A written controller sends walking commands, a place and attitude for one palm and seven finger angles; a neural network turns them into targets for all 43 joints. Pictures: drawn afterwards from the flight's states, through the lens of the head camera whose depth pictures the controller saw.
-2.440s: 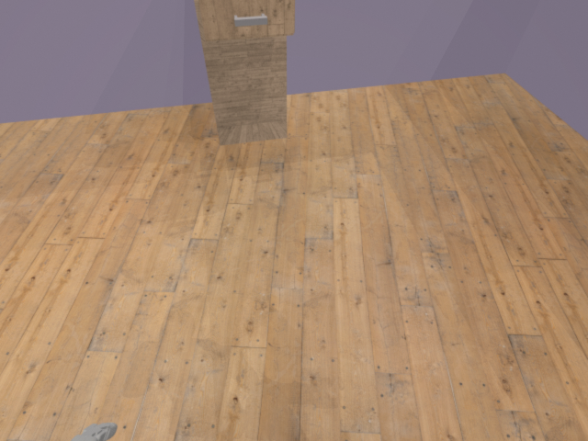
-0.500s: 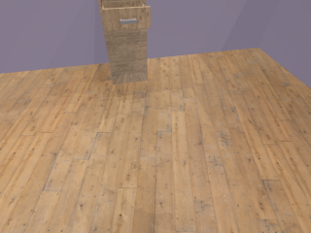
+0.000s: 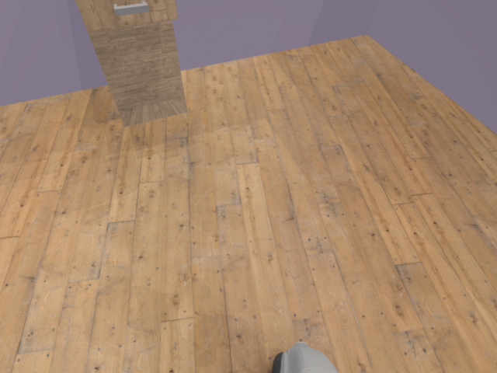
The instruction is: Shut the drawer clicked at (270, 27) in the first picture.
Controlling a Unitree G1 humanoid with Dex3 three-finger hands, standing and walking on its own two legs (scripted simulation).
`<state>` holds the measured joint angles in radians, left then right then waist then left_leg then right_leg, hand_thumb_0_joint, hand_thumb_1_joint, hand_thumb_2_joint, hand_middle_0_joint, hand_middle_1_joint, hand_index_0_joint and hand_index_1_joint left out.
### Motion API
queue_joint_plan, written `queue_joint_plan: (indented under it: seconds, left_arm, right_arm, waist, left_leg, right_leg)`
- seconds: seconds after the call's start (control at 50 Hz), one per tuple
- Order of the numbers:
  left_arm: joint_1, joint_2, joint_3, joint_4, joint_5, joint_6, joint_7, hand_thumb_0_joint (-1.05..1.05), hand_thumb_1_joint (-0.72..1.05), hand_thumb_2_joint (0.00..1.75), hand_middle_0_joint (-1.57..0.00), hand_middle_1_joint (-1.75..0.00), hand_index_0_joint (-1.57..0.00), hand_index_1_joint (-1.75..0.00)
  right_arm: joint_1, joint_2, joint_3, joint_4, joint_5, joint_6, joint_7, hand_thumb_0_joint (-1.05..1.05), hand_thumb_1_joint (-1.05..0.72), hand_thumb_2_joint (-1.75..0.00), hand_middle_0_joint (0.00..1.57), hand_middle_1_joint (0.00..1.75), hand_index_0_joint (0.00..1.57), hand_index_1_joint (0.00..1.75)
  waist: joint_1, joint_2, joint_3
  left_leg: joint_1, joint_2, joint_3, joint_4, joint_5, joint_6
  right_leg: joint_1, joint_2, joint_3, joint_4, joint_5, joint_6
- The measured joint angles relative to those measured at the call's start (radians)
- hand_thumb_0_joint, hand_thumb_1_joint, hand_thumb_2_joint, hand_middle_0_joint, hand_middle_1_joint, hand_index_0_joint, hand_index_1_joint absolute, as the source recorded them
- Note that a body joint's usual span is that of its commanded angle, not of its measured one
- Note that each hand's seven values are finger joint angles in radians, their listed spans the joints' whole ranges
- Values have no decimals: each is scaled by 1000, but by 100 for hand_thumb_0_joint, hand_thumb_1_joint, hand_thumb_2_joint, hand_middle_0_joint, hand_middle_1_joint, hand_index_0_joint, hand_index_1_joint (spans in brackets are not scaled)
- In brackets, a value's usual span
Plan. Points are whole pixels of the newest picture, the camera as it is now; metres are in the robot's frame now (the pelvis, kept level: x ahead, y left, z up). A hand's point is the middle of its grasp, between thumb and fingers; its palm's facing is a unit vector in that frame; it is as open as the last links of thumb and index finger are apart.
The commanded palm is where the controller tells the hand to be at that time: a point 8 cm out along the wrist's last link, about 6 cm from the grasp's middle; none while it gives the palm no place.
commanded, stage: walk to a spot facing it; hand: left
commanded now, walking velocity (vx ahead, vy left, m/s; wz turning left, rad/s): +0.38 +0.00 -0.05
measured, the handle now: (130, 7) +1.23 +0.43 +0.00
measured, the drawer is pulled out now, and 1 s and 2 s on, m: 0.29 0.29 0.29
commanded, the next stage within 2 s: turn to face it in 1.44 s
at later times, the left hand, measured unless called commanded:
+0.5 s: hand (148, 347) +0.19 +0.20 -0.19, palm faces +0.07 -0.99 -0.12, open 7.3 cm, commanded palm none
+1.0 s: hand (195, 187) +0.56 +0.14 -0.17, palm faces -0.06 -0.98 -0.20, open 7.4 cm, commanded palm none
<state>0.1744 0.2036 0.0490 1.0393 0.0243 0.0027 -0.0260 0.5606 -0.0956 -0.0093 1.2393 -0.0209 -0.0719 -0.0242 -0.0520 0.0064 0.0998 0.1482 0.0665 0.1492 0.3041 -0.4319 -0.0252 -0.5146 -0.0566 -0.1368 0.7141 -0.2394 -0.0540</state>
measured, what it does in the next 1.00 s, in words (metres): walks ahead: right foot, then left foot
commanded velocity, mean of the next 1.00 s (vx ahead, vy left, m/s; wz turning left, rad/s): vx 0.38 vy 0.00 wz -0.05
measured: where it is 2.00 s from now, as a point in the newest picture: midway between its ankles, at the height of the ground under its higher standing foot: (246, 231)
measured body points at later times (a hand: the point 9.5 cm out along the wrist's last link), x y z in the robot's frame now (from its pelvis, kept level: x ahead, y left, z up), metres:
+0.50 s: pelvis +0.21 +0.03 -0.01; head +0.21 +0.06 +0.44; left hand +0.19 +0.25 -0.18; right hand +0.30 -0.22 -0.12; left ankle +0.27 +0.12 -0.73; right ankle +0.14 -0.11 -0.69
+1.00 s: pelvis +0.44 -0.03 -0.01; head +0.47 -0.04 +0.44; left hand +0.56 +0.19 -0.15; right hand +0.30 -0.21 -0.16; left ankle +0.30 +0.11 -0.66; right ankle +0.52 -0.12 -0.73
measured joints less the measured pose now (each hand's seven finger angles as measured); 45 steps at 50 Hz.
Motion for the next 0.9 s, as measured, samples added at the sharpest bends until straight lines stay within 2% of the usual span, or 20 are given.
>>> queue_joint_plan:
  seconds: [0.04,0.06,0.12,0.14,0.18,0.24,0.3,0.36,0.42,0.46,0.5,0.54,0.6,0.68,0.76,0.82,0.9]
  left_arm:
    - [-27,8,4,-21,3,-22,1,2,93,90,-20,-30,-20,-30]
    - [-33,17,6,-32,6,-41,3,2,93,90,-20,-30,-20,-30]
    - [-45,11,12,-44,-4,-72,19,1,92,90,-20,-30,-20,-30]
    - [-39,7,9,-42,-5,-72,24,1,92,90,-20,-30,-20,-30]
    - [-17,-6,3,-27,-3,-69,34,1,92,90,-20,-30,-20,-30]
    - [30,-26,2,5,3,-59,47,0,93,90,-20,-30,-20,-30]
    - [76,-27,-1,30,8,-54,42,0,94,90,-20,-30,-20,-30]
    - [115,-30,-3,41,10,-52,31,0,93,90,-20,-30,-21,-30]
    - [156,-31,-1,48,9,-46,24,1,92,90,-21,-30,-21,-30]
    - [179,-28,3,51,4,-35,19,1,92,90,-21,-30,-21,-30]
    - [179,-24,4,60,5,-17,17,1,91,90,-20,-30,-20,-30]
    - [168,-16,10,63,9,-11,12,1,91,90,-20,-30,-20,-30]
    - [144,-12,15,47,13,-13,6,1,91,90,-20,-30,-20,-30]
    - [114,-19,17,23,14,-8,5,1,91,90,-20,-30,-20,-30]
    - [68,-25,17,16,12,3,3,1,91,90,-20,-30,-20,-30]
    - [28,-27,15,13,9,6,2,1,91,90,-20,-30,-20,-30]
    - [-24,-32,11,0,9,-10,0,1,91,90,-20,-30,-20,-30]
  right_arm:
    - [20,2,-3,17,3,7,2,1,-90,-90,21,29,20,30]
    - [30,8,-4,23,8,12,6,1,-90,-90,21,29,20,30]
    - [-24,0,-15,13,20,39,15,1,-90,-90,21,29,20,30]
    - [-55,-7,-22,-2,17,44,17,1,-90,-90,21,29,20,30]
    - [-122,-24,-32,-44,8,47,19,1,-91,-90,20,29,20,30]
    - [-215,-44,-43,-120,0,44,22,1,-91,-90,20,29,20,30]
    - [-290,-52,-51,-181,-3,42,28,1,-92,-90,20,29,19,30]
    - [-336,-74,-59,-216,-1,34,38,1,-94,-90,20,29,19,30]
    - [-354,-91,-58,-241,1,16,47,1,-94,-90,20,29,19,30]
    - [-361,-92,-55,-250,-7,-2,44,1,-93,-90,20,29,19,30]
    - [-354,-82,-47,-254,-11,-13,35,1,-93,-90,20,29,19,30]
    - [-328,-63,-38,-245,-9,-15,26,1,-92,-90,20,29,20,30]
    - [-274,-41,-36,-205,-3,-16,9,1,-93,-90,20,29,20,30]
    - [-201,-29,-31,-150,4,-15,10,1,-94,-90,20,29,20,30]
    - [-140,-9,-27,-109,5,-12,12,1,-92,-90,20,29,20,30]
    - [-105,1,-26,-86,0,-7,15,1,-92,-90,20,29,20,30]
    - [-66,2,-26,-57,-5,2,18,1,-91,-90,20,29,20,30]
  waist:
    - [1,9,7]
    - [4,-2,2]
    - [13,4,8]
    - [13,5,3]
    - [9,5,-15]
    - [1,5,-56]
    - [9,1,-88]
    - [32,-9,-101]
    - [53,-18,-104]
    - [56,-34,-101]
    - [54,-43,-95]
    - [52,-49,-94]
    - [58,-51,-93]
    - [59,-39,-90]
    - [41,-29,-73]
    - [17,-22,-55]
    - [-13,-2,-35]
  left_leg:
    - [-3,22,2,92,-61,-7]
    - [-45,28,-1,217,-94,-2]
    - [-290,33,-88,778,-71,37]
    - [-368,34,-100,891,-33,45]
    - [-500,47,-103,973,32,48]
    - [-632,77,-92,886,88,30]
    - [-680,96,-72,705,139,12]
    - [-656,92,-54,525,163,7]
    - [-571,72,-28,369,174,8]
    - [-542,51,-9,359,193,40]
    - [-520,40,10,379,154,67]
    - [-471,26,23,327,146,72]
    - [-381,2,39,203,172,68]
    - [-273,-17,61,68,190,65]
    - [-186,-23,77,-2,174,46]
    - [-134,-18,90,-13,137,24]
    - [-83,13,102,43,46,-20]
  right_leg:
    - [54,24,-18,-76,25,-20]
    - [84,20,-19,-109,49,-35]
    - [95,25,-35,-30,7,-19]
    - [116,30,-38,-41,-6,-14]
    - [162,40,-39,-91,-8,-3]
    - [229,52,-40,-170,0,6]
    - [289,59,-38,-229,-6,15]
    - [343,54,-36,-245,-38,33]
    - [384,40,-33,-206,-104,58]
    - [356,15,-12,-72,-183,51]
    - [256,18,38,195,-231,32]
    - [152,14,58,398,-175,27]
    - [41,-15,68,474,-61,39]
    - [-48,-54,71,399,22,65]
    - [-73,-75,54,225,71,75]
    - [-54,-70,36,76,80,66]
    - [20,-32,2,-76,55,31]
